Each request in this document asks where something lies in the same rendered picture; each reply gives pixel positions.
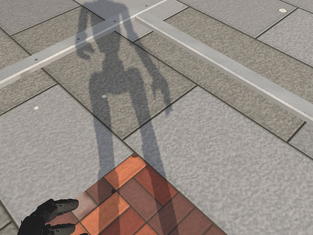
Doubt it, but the robot left hand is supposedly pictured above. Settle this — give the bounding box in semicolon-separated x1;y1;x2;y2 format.
17;199;88;235

